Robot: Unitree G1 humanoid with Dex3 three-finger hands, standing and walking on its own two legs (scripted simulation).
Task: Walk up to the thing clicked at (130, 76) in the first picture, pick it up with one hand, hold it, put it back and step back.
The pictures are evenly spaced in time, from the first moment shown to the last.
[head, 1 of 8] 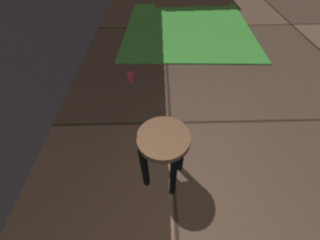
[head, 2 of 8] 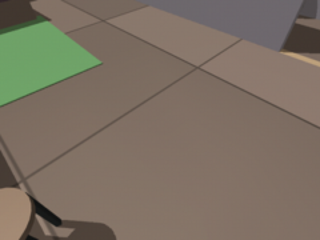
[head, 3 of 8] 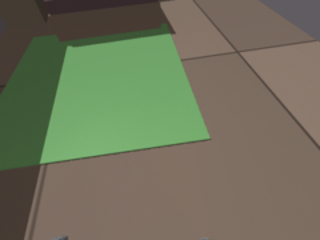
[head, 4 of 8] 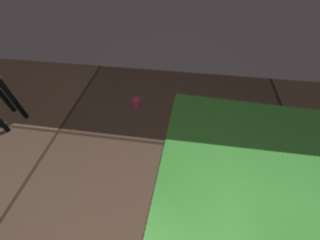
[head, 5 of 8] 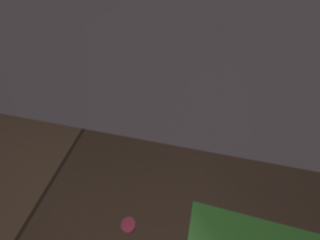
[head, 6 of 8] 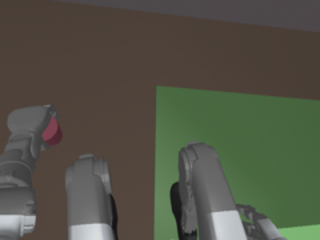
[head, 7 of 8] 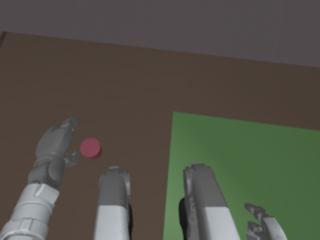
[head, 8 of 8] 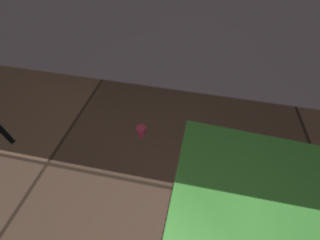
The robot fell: no
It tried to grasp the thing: yes
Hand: left
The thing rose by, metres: 0.64
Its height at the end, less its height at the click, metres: +0.00
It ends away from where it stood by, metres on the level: 0.00
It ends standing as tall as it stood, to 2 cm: yes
